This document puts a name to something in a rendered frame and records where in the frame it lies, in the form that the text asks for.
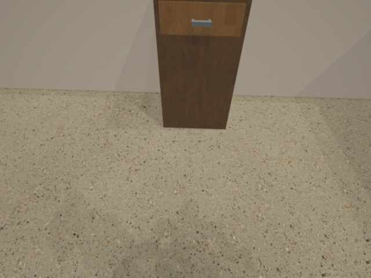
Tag cabinet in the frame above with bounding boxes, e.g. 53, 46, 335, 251
153, 0, 252, 129

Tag drawer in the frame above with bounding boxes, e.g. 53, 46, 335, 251
158, 1, 246, 36

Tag handle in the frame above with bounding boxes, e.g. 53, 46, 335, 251
191, 19, 212, 27

